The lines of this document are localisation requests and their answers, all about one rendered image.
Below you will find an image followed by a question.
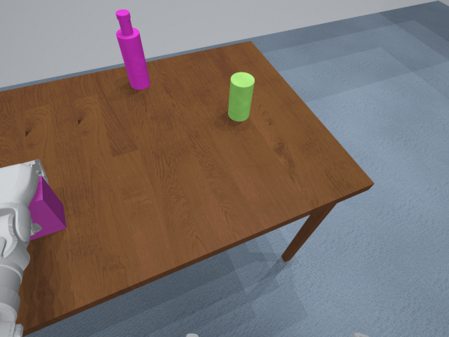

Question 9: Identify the robot left hand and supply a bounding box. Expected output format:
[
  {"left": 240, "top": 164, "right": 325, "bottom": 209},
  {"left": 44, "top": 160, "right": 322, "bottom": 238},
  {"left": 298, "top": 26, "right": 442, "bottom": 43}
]
[{"left": 0, "top": 159, "right": 49, "bottom": 236}]

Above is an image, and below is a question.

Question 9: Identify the robot left upper arm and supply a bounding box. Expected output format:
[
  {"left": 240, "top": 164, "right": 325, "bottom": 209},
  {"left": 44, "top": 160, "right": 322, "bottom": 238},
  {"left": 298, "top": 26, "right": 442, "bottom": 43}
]
[{"left": 0, "top": 321, "right": 24, "bottom": 337}]

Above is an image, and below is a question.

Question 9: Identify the robot left forearm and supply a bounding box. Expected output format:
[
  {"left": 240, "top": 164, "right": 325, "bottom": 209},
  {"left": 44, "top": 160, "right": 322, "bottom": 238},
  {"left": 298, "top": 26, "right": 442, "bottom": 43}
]
[{"left": 0, "top": 203, "right": 31, "bottom": 322}]

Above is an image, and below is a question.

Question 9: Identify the table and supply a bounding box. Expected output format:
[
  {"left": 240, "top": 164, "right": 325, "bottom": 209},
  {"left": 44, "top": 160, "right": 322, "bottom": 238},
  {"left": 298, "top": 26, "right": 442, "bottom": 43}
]
[{"left": 0, "top": 41, "right": 374, "bottom": 337}]

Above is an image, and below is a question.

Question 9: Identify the sponge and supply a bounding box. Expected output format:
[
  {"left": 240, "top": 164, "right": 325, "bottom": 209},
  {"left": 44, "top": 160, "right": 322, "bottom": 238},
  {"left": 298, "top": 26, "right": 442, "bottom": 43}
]
[{"left": 28, "top": 176, "right": 67, "bottom": 240}]

